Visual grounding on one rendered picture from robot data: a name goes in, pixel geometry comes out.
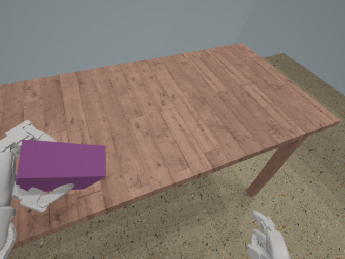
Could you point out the sponge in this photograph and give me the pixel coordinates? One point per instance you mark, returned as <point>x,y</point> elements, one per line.
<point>48,165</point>

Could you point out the robot right hand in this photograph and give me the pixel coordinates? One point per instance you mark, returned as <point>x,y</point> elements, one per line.
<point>273,245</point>

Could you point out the table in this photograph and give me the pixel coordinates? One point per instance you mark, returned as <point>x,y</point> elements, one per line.
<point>164,121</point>

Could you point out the robot left hand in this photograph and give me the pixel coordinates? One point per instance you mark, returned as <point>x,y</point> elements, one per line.
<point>10,148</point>

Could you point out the robot left forearm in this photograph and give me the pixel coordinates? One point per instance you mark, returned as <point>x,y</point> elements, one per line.
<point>8,232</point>

